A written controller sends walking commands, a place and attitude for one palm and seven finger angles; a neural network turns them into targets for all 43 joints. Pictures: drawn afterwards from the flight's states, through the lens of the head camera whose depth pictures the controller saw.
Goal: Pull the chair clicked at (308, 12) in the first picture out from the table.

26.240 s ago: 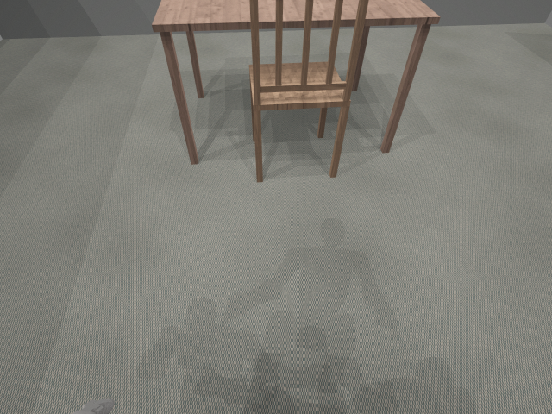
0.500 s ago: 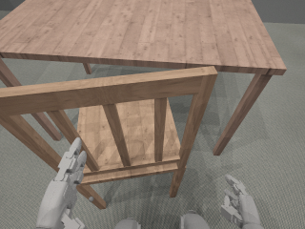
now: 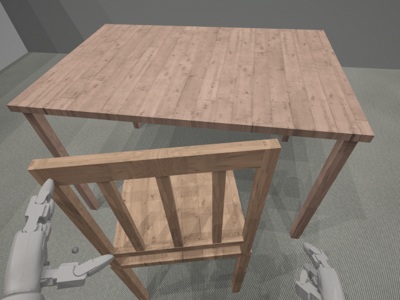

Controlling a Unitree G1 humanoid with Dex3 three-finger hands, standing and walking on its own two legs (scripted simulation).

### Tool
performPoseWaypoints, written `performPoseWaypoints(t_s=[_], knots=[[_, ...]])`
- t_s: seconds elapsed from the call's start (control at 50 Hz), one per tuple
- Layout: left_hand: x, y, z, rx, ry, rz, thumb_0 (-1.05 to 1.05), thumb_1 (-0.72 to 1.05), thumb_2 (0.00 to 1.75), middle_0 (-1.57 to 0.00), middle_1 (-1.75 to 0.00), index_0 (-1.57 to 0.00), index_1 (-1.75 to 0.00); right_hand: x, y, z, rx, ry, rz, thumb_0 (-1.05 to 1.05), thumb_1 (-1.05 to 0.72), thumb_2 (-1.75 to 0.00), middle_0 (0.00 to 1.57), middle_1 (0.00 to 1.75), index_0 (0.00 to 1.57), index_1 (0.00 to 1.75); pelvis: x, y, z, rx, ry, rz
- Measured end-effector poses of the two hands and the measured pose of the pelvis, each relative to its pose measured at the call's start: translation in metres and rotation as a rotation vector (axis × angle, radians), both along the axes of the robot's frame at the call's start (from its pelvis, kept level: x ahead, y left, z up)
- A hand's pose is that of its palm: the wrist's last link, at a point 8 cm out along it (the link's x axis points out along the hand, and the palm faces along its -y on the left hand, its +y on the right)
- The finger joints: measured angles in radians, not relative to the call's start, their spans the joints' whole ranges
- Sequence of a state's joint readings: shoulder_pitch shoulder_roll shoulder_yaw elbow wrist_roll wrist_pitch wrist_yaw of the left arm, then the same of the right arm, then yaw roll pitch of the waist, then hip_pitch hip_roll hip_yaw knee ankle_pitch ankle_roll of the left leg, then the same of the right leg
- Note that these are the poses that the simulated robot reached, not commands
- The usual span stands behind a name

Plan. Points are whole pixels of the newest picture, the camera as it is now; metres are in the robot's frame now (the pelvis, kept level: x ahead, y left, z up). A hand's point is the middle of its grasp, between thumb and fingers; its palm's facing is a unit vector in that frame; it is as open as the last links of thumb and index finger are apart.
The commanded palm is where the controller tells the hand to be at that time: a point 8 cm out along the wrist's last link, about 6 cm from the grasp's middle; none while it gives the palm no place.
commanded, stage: draw the hand back to the body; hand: left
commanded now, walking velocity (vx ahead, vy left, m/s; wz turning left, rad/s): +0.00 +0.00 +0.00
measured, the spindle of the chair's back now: (172, 215) +0.31 +0.11 -0.04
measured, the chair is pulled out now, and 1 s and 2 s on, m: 0.17 0.17 0.17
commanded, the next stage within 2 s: step back with the hand held close in 0.72 s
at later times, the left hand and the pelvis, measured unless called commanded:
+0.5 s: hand (31, 198) +0.20 +0.26 +0.19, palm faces +0.49 -0.77 -0.40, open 7.8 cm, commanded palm +0.15 +0.30 +0.20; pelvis +0.01 +0.00 +0.02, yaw -1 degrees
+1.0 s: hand (29, 185) +0.22 +0.26 +0.21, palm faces +0.45 -0.77 -0.45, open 7.4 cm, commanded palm +0.16 +0.29 +0.20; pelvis +0.00 +0.00 +0.02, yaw -3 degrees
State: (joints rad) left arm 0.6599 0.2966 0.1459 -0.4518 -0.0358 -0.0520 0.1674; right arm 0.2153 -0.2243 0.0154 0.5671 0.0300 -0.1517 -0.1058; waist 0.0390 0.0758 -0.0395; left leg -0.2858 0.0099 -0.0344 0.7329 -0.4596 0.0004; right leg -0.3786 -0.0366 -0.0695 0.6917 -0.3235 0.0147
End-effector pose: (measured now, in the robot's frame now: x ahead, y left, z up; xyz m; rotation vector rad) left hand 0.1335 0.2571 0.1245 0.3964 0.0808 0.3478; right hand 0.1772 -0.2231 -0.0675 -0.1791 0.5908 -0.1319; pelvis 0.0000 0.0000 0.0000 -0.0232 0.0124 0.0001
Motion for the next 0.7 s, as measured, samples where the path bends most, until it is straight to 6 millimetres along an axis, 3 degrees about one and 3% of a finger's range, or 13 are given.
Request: performPoseWaypoints(t_s=[0.24, 0.42, 0.58, 0.7], knots=[[0.004, 0.023, 0.032, 0.08, -0.031, 0.047, 0.0, 0.41, 0.66, -0.14, -0.2, -0.22, -0.24, 0.019, 0.014, 0.011, 0.011, -0.01, 0.07, 0.01, -0.9, -0.9, 0.21, 0.3, 0.2, 0.3, 0.009, 0.001, 0.014, 0.002, -0.05, -0.005], [0.018, 0.04, 0.093, 0.185, -0.294, 0.096, 0.0, 0.72, 0.81, -0.19, -0.26, -0.22, -0.28, 0.022, 0.014, 0.013, 0.022, -0.004, 0.08, 0.01, -0.9, -0.9, 0.21, 0.3, 0.2, 0.3, 0.01, 0.001, 0.019, 0.004, -0.063, -0.012], [0.029, 0.029, 0.069, 0.114, -0.203, 0.033, 0.01, 0.86, 0.88, -0.2, -0.29, -0.21, -0.3, 0.008, 0.001, 0.011, 0.021, 0.038, 0.027, 0.01, -0.9, -0.9, 0.21, 0.3, 0.2, 0.3, 0.008, 0.001, 0.021, 0.007, -0.053, -0.031], [0.026, 0.03, 0.075, 0.142, -0.207, 0.028, 0.01, 0.88, 0.89, -0.19, -0.29, -0.21, -0.3, -0.003, -0.007, 0.008, 0.001, 0.067, 0.007, 0.01, -0.9, -0.9, 0.21, 0.3, 0.2, 0.3, 0.009, 0.0, 0.022, 0.004, -0.058, -0.03]])
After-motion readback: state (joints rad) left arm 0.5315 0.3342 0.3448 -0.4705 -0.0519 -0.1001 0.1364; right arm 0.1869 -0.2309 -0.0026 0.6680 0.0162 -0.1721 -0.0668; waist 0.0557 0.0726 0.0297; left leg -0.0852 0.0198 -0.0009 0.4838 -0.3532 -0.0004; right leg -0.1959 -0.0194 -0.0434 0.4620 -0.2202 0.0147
